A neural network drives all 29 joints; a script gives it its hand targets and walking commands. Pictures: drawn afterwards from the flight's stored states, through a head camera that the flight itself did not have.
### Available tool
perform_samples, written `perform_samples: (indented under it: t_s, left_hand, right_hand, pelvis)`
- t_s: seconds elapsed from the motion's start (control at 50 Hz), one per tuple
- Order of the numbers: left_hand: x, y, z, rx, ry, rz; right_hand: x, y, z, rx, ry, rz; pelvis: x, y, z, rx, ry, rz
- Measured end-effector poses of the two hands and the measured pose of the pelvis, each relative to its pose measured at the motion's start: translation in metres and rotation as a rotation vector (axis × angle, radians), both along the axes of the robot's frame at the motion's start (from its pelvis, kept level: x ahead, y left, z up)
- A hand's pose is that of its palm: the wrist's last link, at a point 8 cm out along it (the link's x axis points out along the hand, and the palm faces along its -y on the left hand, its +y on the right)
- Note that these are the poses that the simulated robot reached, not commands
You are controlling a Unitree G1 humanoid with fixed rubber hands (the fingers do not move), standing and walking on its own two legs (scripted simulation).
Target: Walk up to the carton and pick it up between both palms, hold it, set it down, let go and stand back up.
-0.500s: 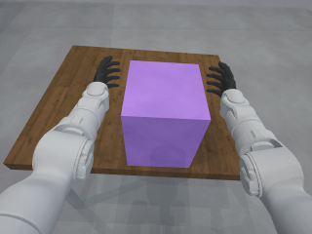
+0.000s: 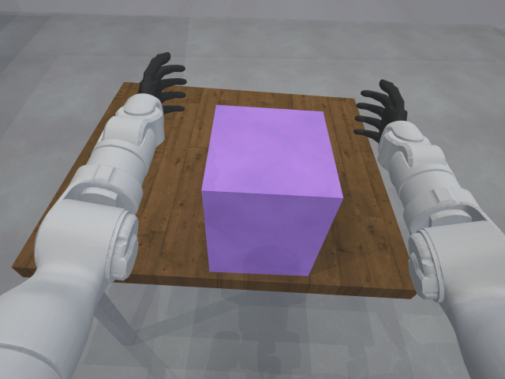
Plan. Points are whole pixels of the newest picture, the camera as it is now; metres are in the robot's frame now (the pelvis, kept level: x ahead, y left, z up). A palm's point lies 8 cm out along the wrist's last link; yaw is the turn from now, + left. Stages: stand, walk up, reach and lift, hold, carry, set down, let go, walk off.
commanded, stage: set down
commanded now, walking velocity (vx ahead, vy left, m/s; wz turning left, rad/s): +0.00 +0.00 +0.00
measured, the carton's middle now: (264, 194) +0.43 -0.02 +0.03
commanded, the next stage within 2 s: none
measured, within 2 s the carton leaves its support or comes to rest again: neither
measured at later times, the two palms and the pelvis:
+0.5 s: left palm (140, 143) +0.41 +0.18 +0.16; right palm (395, 174) +0.38 -0.22 +0.15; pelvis -0.01 +0.00 +0.00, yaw +0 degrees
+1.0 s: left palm (123, 198) +0.36 +0.21 +0.10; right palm (383, 226) +0.33 -0.21 +0.08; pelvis -0.01 +0.00 +0.00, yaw +0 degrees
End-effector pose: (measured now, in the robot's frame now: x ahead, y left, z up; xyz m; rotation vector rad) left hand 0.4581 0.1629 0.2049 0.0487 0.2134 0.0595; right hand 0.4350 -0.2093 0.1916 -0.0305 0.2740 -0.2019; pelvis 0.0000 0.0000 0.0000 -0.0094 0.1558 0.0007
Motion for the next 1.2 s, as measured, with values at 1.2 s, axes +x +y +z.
perform_samples:
  t_s: [1.2]
  left_hand:
    - [-0.136,0.049,-0.137,-0.025,0.048,0.004]
  right_hand:
    - [-0.144,-0.002,-0.136,0.108,-0.042,0.052]
  pelvis:
    - [-0.006,0.005,0.004,-0.007,-0.191,0.004]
